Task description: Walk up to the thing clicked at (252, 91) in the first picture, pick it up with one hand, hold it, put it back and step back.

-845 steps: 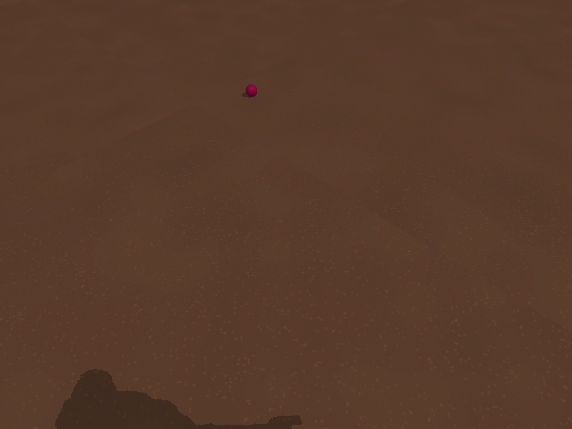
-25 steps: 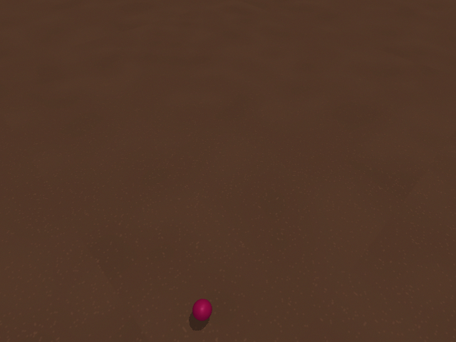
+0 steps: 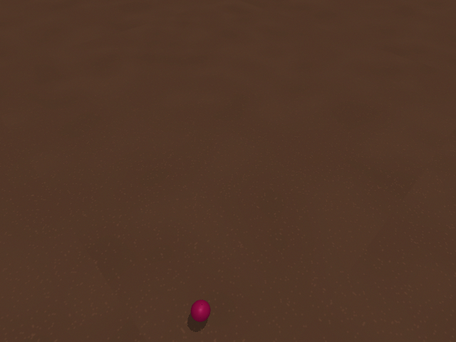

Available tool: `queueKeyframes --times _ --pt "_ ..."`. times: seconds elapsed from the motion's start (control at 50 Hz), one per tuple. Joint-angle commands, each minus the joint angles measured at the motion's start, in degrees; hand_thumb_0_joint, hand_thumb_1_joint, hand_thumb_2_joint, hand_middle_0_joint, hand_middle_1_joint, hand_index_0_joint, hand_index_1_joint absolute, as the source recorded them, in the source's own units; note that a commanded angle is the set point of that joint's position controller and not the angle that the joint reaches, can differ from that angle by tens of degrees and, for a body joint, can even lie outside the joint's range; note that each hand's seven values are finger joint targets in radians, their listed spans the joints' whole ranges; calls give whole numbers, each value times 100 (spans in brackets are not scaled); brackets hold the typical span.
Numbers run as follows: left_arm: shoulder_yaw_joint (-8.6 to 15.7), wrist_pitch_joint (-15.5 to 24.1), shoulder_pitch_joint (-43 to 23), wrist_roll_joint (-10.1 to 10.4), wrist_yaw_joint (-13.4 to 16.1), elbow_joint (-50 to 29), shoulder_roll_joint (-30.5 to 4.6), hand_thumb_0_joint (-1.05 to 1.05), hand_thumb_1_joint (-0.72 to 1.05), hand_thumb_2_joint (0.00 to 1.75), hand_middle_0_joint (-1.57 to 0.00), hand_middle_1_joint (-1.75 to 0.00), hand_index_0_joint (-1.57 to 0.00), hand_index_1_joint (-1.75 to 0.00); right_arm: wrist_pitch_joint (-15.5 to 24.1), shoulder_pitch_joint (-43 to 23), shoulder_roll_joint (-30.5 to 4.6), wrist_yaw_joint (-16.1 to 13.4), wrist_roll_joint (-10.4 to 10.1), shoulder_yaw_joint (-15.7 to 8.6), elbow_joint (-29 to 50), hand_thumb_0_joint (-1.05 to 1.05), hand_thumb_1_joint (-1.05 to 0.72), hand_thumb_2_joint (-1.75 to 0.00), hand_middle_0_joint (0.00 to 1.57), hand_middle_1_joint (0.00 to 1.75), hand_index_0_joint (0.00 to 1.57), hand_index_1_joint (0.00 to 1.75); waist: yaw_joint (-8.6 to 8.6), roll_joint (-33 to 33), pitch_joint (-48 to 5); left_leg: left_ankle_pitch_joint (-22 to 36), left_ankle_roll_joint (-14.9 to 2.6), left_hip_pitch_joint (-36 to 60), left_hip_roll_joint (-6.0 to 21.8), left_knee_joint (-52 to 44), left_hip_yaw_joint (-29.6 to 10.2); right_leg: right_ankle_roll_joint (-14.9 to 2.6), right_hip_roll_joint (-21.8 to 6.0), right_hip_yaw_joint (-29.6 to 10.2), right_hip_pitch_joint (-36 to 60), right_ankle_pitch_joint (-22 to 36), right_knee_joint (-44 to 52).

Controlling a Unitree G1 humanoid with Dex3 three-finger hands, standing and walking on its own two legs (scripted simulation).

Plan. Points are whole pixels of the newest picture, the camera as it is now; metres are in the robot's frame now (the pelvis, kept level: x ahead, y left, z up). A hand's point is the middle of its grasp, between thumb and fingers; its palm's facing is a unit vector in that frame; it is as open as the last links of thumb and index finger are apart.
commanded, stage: stand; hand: left
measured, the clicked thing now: (200, 310) +0.37 +0.13 -0.74
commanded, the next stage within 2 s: walk up in 0.66 s
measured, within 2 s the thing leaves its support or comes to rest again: neither
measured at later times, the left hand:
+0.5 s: hand out of the picture +0.05 +0.26 -0.16, palm faces -0.03 -0.94 -0.33, open 7.4 cm
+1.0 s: hand out of the picture +0.01 +0.21 -0.18, palm faces -0.12 -0.92 -0.37, open 7.4 cm
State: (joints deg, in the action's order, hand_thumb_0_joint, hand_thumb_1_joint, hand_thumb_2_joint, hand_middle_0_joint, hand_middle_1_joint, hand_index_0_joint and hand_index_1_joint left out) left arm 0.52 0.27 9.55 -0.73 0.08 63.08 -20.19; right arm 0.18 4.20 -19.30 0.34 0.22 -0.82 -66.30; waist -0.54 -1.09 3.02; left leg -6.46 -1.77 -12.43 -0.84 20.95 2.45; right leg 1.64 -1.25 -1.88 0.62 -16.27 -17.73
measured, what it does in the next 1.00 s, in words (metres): steps on the spot: right foot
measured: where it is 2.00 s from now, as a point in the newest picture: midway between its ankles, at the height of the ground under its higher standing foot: outside the picture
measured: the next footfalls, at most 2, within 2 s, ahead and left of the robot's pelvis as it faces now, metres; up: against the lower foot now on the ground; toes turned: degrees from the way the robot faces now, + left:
right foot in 1.00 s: -0.04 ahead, -0.25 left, +0.00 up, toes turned -1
left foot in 1.26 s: -0.01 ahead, -0.01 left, +0.00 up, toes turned -2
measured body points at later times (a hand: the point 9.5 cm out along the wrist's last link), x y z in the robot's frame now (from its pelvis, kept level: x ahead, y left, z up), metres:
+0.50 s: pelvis +0.00 +0.01 +0.00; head +0.00 +0.02 +0.45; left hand +0.05 +0.31 -0.14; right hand +0.07 -0.30 -0.13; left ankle +0.06 +0.10 -0.74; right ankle -0.07 -0.14 -0.74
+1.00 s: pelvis -0.06 -0.08 -0.03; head -0.01 -0.07 +0.41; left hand +0.02 +0.26 -0.15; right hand +0.01 -0.46 -0.11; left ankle +0.05 +0.09 -0.74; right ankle -0.08 -0.24 -0.75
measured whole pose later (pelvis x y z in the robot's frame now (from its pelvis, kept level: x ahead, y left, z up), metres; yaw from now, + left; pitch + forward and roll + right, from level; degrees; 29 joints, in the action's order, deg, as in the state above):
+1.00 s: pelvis -0.06 -0.08 -0.03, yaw -5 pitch -1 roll +0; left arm 6.6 -5.5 14.9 -2.6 -5.5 49.3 -27.0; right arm -0.1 9.7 -27.4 -3.4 2.8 -6.1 -53.0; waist 0.5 -2.6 6.6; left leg -12.8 0.8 -26.6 8.0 38.8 1.9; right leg -0.3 -2.8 -4.6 -17.6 -24.7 -41.7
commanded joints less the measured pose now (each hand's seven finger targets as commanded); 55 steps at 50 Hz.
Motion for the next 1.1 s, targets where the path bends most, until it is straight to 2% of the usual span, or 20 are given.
queueKeyframes --times 0.0,0.04,0.18,0.4,0.58,0.62,0.64,0.66,0.68,0.7,0.74,0.8,0.9,0.94,0.96,0.98,1.0,1.02,1.06,1.08 --pt "196 127 -41 5 91 -301 -1195 0 90 90 -20 -30 -20 -30 157 -330 -1221 -54 -3 -205 374 0 -90 -90 20 30 20 30 4 -40 -461 1214 -33 983 806 -17 -793 -222 -647 -331 -768 1358 337" --pt "213 114 -118 5 94 -327 -1247 0 90 90 -20 -30 -20 -30 137 -244 -1228 -60 0 -210 362 0 -90 -90 20 30 20 30 -47 0 -447 858 -6 897 779 -115 -780 -233 -625 -342 -746 1047 378" --pt "213 113 -58 2 92 -347 -1235 0 90 90 -20 -30 -20 -30 138 -260 -1267 -68 -5 -214 387 0 -90 -90 20 30 20 30 -12 93 -477 928 -24 948 804 -108 -804 -229 -624 -323 -695 1067 383" --pt "215 69 99 -21 46 -282 -1184 0 90 90 -20 -30 -20 -30 138 -311 -1357 -73 3 -266 383 0 -90 -90 20 30 20 30 39 281 -202 -585 15 722 837 -643 -1088 -307 -516 -270 -937 100 371" --pt "210 113 87 -3 65 -339 -1214 0 90 90 -20 -30 -20 -30 178 -237 -1294 -76 5 -260 372 0 -90 -90 20 30 20 30 8 90 -480 766 1 1128 782 -214 -882 -271 -605 -332 -928 786 388" --pt "208 108 71 5 73 -338 -1227 0 90 90 -20 -30 -20 -30 161 -161 -1304 -76 -8 -250 331 0 -90 -90 20 30 20 30 -18 85 -439 618 -6 1025 786 -246 -893 -275 -604 -331 -832 727 400" --pt "575 -244 -308 -316 -135 -833 -1839 0 90 90 -20 -30 -20 -30 155 772 -2133 -366 -97 -618 341 0 -90 -90 20 30 20 30 -380 -463 39 1363 -339 1205 1477 -203 -1641 -265 -9 97 -2118 517 -1084" --pt "591 -422 -198 -327 -177 -1024 -1647 0 90 90 -20 -30 -20 -30 166 1248 -2469 -508 -118 -768 337 0 -90 -90 20 30 20 30 -414 256 -209 1588 -853 1382 2349 -566 -2492 -191 215 -167 -2487 -1564 -2568" --pt "640 -578 12 -361 -199 -1135 -1608 0 90 90 -20 -30 -20 -30 203 1292 -2531 -603 -105 -876 470 0 -90 -90 20 30 20 30 -312 68 -482 1739 -1053 1215 2651 -424 -2527 -226 125 -774 -2450 -1778 -3742" --pt "669 -615 205 -308 -230 -1223 -1516 0 90 90 -20 -30 -20 -30 212 1119 -2395 -630 -77 -883 704 0 -90 -90 20 30 20 30 -174 44 -657 1759 -1092 979 2581 -282 -2221 -285 56 -1071 -2458 -1681 -4368" --pt "706 -626 453 -225 -330 -1360 -1438 0 90 90 -20 -30 -20 -30 232 649 -2106 -622 23 -886 1067 0 -90 -90 20 30 20 30 54 173 -633 145 -864 201 2154 -401 -1583 -378 -54 -1334 -2366 -1196 -4917" --pt "803 -650 795 -203 -478 -1512 -1500 0 90 90 -20 -30 -20 -30 242 362 -2098 -543 150 -875 1499 0 -90 -90 20 30 20 30 212 854 -346 -1214 -843 -467 1962 -494 -1302 -279 -29 -1053 -2318 -896 -4597" --pt "792 -595 1121 -189 -556 -1560 -1460 0 90 90 -20 -30 -20 -30 192 228 -2313 -437 283 -893 1771 0 -90 -90 20 30 20 30 301 1497 -509 -2146 -793 -1309 1789 -131 -937 -317 -165 4 -1319 -1234 -2800" --pt "849 -549 1701 -178 -497 -1289 -1452 0 90 90 -20 -30 -20 -30 73 303 -2142 -403 300 -820 1803 0 -90 -90 20 30 20 30 460 910 -641 -2610 -611 -1866 1437 831 -642 -334 26 244 -614 -716 -1842" --pt "924 -505 1739 -232 -452 -1304 -1640 0 90 90 -20 -30 -20 -30 5 467 -1809 -397 282 -701 1825 0 -90 -90 20 30 20 30 523 105 -351 -3265 -363 -2390 1011 1636 -334 -389 34 9 -633 -956 -1282" --pt "1049 -473 1457 -322 -394 -1558 -2139 0 90 90 -20 -30 -20 -30 -28 750 -1405 -373 150 -547 1908 0 -90 -90 20 30 20 30 483 -1581 36 -3342 8 -2578 85 3232 209 -830 -1049 -2011 -1703 -2681 231" --pt "1020 -436 586 -334 -330 -1968 -2545 0 90 90 -20 -30 -20 -30 -45 429 -1607 -452 43 -631 1900 0 -90 -90 20 30 20 30 439 -1369 405 -2952 201 -2138 -397 4353 -699 -1511 -1772 -3258 -3087 -3100 973" --pt "968 -380 26 -315 -279 -2129 -2435 0 90 90 -20 -30 -20 -30 -19 580 -1764 -476 9 -673 1781 0 -90 -90 20 30 20 30 175 -900 641 -2545 156 -1897 -159 4738 -994 -1594 -1744 -2977 -3306 -2567 745" --pt "833 -270 -238 -264 -163 -2004 -1850 0 90 90 -20 -30 -20 -30 54 1185 -1695 -381 -103 -583 1497 0 -90 -90 20 30 20 30 -58 -611 337 -1890 149 -1735 -68 4719 -977 -1290 -1056 -1578 -2628 -1186 -120" --pt "836 -211 -159 -238 -126 -1950 -1830 0 90 90 -20 -30 -20 -30 89 1396 -1683 -341 -118 -533 1424 0 -90 -90 20 30 20 30 -78 -825 41 -1799 154 -1782 34 4397 -883 -1218 -954 -1357 -1980 -964 -338"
